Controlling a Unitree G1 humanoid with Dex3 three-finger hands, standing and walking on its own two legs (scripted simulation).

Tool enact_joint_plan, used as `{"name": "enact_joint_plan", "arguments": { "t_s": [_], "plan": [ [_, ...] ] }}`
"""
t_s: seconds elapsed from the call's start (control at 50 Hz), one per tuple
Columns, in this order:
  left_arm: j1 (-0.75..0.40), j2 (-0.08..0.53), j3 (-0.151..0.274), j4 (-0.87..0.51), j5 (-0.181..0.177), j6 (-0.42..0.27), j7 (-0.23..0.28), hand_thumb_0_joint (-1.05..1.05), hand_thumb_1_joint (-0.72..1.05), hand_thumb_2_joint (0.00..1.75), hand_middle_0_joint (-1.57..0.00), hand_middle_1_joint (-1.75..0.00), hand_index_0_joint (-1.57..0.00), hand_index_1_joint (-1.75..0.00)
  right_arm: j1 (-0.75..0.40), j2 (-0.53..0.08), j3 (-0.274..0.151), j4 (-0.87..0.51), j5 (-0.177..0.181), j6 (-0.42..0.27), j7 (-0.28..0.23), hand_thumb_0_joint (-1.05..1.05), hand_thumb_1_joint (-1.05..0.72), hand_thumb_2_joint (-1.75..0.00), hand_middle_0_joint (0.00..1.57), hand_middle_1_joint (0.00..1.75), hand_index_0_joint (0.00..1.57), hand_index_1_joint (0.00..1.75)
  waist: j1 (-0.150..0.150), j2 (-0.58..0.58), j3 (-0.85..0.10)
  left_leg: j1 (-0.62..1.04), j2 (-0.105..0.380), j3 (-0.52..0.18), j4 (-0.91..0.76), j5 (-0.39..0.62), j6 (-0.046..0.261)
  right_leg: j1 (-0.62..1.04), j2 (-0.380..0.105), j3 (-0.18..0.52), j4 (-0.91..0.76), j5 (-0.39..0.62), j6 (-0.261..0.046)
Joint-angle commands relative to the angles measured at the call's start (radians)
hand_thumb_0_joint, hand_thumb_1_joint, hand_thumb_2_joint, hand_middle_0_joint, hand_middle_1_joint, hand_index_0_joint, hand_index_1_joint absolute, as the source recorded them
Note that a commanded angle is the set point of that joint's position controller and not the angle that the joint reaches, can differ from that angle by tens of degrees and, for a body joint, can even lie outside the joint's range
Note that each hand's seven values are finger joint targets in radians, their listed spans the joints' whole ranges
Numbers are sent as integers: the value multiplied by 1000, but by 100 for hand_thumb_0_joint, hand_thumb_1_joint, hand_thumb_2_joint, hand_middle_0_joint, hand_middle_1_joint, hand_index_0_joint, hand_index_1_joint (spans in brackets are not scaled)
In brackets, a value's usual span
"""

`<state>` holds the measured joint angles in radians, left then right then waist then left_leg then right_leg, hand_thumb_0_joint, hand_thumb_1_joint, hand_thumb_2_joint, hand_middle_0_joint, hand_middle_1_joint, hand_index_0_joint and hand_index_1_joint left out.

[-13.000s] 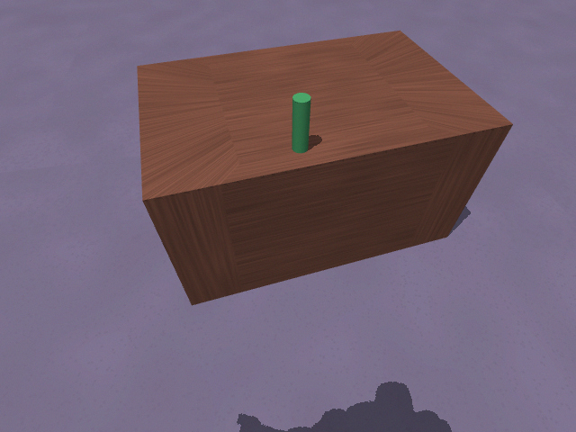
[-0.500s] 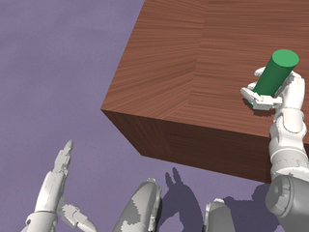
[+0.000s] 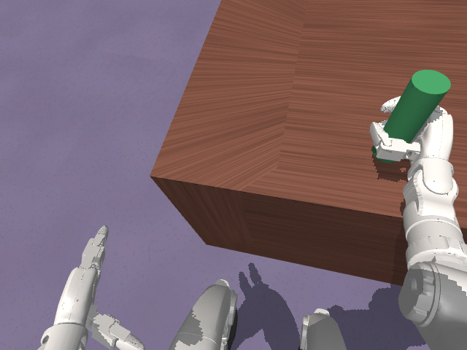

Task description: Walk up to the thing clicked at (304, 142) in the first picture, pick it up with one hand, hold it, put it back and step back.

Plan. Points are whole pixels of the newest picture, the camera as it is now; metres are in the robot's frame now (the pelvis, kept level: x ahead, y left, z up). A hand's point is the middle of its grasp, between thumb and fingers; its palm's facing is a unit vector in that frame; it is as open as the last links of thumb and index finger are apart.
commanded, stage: settle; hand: right
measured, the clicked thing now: (404, 122) +0.49 -0.17 +0.06
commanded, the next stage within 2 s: lift in 0.32 s
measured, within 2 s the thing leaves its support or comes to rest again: neither
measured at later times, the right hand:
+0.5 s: hand (394, 118) +0.49 -0.16 +0.07, palm faces +0.07 +1.00 +0.01, open 6.4 cm
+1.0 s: hand (418, 115) +0.45 -0.16 +0.13, palm faces +0.08 +1.00 +0.01, open 6.4 cm
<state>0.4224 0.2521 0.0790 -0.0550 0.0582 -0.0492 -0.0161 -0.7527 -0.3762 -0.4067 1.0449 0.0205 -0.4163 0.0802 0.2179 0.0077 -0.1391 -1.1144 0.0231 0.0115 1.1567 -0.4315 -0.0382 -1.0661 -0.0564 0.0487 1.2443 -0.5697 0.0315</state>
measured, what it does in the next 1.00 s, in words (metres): rises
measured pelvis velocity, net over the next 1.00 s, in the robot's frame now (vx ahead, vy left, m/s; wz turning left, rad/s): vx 0.02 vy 0.00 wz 0.00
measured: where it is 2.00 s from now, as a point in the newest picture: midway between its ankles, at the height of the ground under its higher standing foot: outside the picture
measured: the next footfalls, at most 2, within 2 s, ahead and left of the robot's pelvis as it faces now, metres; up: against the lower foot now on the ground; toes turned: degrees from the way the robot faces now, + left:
none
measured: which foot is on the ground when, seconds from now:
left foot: down 0.00-1.00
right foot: down 0.00-1.00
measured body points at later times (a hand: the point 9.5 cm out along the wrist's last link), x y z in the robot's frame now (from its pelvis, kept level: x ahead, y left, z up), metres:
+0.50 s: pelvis +0.01 +0.00 +0.02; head +0.12 -0.03 +0.45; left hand +0.15 +0.27 +0.01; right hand +0.48 -0.21 +0.07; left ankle +0.06 +0.15 -0.63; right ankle +0.01 -0.13 -0.63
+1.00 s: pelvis +0.02 +0.00 +0.05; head +0.07 -0.01 +0.50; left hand +0.16 +0.26 +0.02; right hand +0.44 -0.21 +0.14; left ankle +0.06 +0.15 -0.63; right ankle +0.01 -0.13 -0.63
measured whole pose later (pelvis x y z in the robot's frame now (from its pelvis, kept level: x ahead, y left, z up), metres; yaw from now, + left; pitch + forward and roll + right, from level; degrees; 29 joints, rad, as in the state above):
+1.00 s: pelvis +0.02 +0.00 +0.05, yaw +0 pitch +13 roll +1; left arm 0.42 0.22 0.07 0.16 0.01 -0.04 0.02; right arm -0.54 -0.24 -0.28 0.74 0.10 -0.25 0.07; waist 0.09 0.00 -0.12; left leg -0.76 0.03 -0.01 0.91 -0.37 -0.04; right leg -0.69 -0.05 0.01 0.96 -0.48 0.03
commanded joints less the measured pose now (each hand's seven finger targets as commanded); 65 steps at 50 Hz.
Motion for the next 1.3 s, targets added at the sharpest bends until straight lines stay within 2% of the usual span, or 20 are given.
{"name": "enact_joint_plan", "arguments": {
  "t_s": [0.0,0.16,0.2,0.26,0.32,0.36,0.42,0.48,0.54,0.58,0.62,0.68,0.74,0.78,0.86,0.9,1.02,1.08,1.26,1.28],
  "plan": [
    [29,127,74,-169,-7,-62,12,0,-53,4,-5,-6,-5,-5,-427,-180,-13,-239,15,-65,17,0,-50,-134,145,149,147,149,0,-154,-504,348,-40,22,-121,268,47,270,38,-28,-192,333,-29],
    [33,166,116,-142,-12,-63,21,0,-54,5,-5,-5,-5,-5,-460,-193,0,-270,22,-47,2,0,-52,-138,145,152,147,152,2,-118,-511,400,-42,23,-159,282,43,301,42,-34,-212,337,-33],
    [24,130,75,-106,-13,-63,15,0,-54,5,-5,-5,-5,-5,-414,-165,8,-221,21,-40,4,0,-53,-138,144,151,146,151,-14,-124,-467,390,-41,24,-159,290,44,287,42,-34,-222,351,-31],
    [16,149,96,-116,-10,-66,21,0,-54,5,-5,-5,-5,-5,-481,-183,9,-281,21,-50,4,0,-52,-137,143,150,145,150,-7,-160,-541,405,-41,23,-153,331,47,358,39,-33,-222,410,-25],
    [17,122,69,-72,-14,-61,15,0,-55,5,-5,-5,-5,-5,-413,-163,6,-187,23,-35,7,0,-54,-141,144,153,147,153,-24,-104,-444,432,-37,13,-179,296,41,263,45,-42,-237,340,-35],
    [-34,136,73,-136,-13,-69,20,0,-54,5,-5,-5,-5,-5,-487,-206,-16,-284,23,-46,5,0,-54,-139,145,152,147,152,-25,-134,-545,453,-35,10,-178,314,41,337,41,-40,-241,370,-32],
    [49,122,77,-25,-14,-61,15,0,-54,5,-5,-5,-5,-5,-407,-144,24,-176,25,-26,14,0,-53,-141,144,154,147,154,-19,-111,-408,400,-40,16,-192,288,42,297,47,-43,-253,340,-34],
    [-28,137,73,-145,-11,-73,18,0,-54,5,-5,-5,-5,-5,-473,-188,0,-303,25,-42,-1,0,-49,-143,145,155,147,155,-34,-119,-596,509,-38,14,-186,355,40,382,44,-45,-253,412,-30],
    [79,116,70,-45,-20,-57,14,0,-54,5,-5,-5,-5,-5,-369,-128,25,-208,29,-12,-2,0,-51,-140,144,153,146,153,-35,-102,-437,456,-44,24,-208,350,42,365,49,-45,-279,422,-28],
    [-20,139,83,-130,-18,-66,19,0,-54,5,-5,-5,-5,-5,-495,-183,7,-385,32,-29,-12,0,-51,-140,144,153,146,153,-43,-142,-550,487,-40,17,-210,360,42,431,43,-43,-287,438,-25],
    [66,94,51,-6,-14,-56,15,0,-54,5,-5,-5,-5,-5,-401,-92,62,-288,37,-18,-5,0,-51,-142,145,155,148,155,-43,-138,-435,454,-41,19,-220,317,46,399,43,-48,-299,401,-24],
    [29,124,76,-30,-20,-61,22,0,-54,5,-4,-5,-4,-5,-406,-157,25,-397,38,-14,-7,0,-50,-141,145,154,147,154,-66,-151,-506,509,-39,17,-226,376,45,457,43,-49,-313,472,-21],
    [41,102,56,-13,-28,-56,22,0,-54,5,-4,-5,-5,-5,-328,-62,86,-368,52,20,0,0,-51,-140,144,152,146,152,-72,-98,-422,522,-41,21,-268,325,42,453,46,-52,-349,409,-27],
    [-13,141,92,-22,-36,-60,30,0,-54,5,-4,-5,-5,-5,-312,-120,35,-410,64,30,-10,0,-50,-138,143,151,145,151,-93,-72,-438,560,-38,23,-283,316,38,454,45,-48,-373,390,-29],
    [11,85,47,35,-43,-60,33,0,-54,5,-4,-5,-4,-5,-205,-17,111,-451,76,65,0,0,-45,-137,141,151,144,151,-108,-35,-371,605,-35,20,-320,315,35,464,51,-60,-403,380,-34],
    [-45,127,74,-19,-52,-63,46,0,-54,4,-4,-5,-4,-4,-224,-90,77,-567,85,77,-4,0,-47,-135,140,149,143,149,-124,-34,-429,658,-31,17,-334,354,32,520,50,-61,-418,420,-34],
    [-36,102,65,88,-65,-57,62,0,-54,4,-4,-5,-4,-4,-135,-13,144,-637,107,137,-6,0,-47,-132,139,146,141,146,-129,-14,-264,639,-24,16,-401,275,30,541,47,-67,-487,332,-39],
    [-42,69,34,133,-69,-57,62,0,-54,5,-4,-4,-4,-4,-84,-1,151,-692,122,159,-3,0,-45,-132,139,146,141,146,-155,-19,-240,669,-20,15,-425,272,28,557,50,-71,-512,331,-38],
    [-79,126,95,185,-80,-53,90,0,-54,5,-4,-4,-4,-4,-7,17,175,-821,143,219,-12,0,-44,-130,137,144,139,144,-151,8,-260,753,-15,22,-465,381,24,686,49,-70,-559,439,-35],
    [-94,99,59,193,-81,-50,85,0,-54,5,-4,-4,-4,-4,8,3,165,-850,147,223,-11,0,-46,-131,139,145,141,145,-177,4,-236,769,-10,22,-475,374,22,667,52,-72,-567,430,-35]
  ]
}}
